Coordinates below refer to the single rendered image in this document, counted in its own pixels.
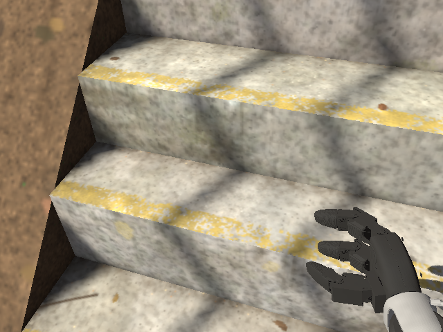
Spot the right robot forearm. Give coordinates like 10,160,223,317
383,292,443,332

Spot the robot right hand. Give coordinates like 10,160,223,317
306,207,422,313

